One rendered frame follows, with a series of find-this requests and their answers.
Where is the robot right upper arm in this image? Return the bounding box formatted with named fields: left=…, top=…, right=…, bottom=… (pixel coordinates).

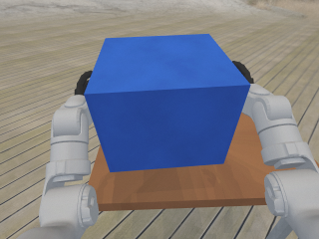
left=264, top=168, right=319, bottom=239

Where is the carton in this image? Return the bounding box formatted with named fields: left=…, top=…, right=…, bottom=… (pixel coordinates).
left=84, top=34, right=251, bottom=172

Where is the table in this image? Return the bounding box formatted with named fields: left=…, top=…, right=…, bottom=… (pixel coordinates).
left=88, top=113, right=319, bottom=239

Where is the left robot forearm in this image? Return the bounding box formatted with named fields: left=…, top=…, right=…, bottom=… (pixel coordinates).
left=39, top=95, right=93, bottom=226

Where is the right robot forearm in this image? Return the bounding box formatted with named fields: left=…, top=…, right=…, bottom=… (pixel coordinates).
left=241, top=84, right=319, bottom=174

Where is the robot left hand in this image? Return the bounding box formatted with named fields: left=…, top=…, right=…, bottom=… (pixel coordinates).
left=74, top=70, right=93, bottom=96

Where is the robot right hand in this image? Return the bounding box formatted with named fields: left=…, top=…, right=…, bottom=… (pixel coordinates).
left=232, top=61, right=254, bottom=84

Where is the robot left upper arm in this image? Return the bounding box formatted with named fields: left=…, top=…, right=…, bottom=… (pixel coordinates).
left=16, top=183, right=99, bottom=239

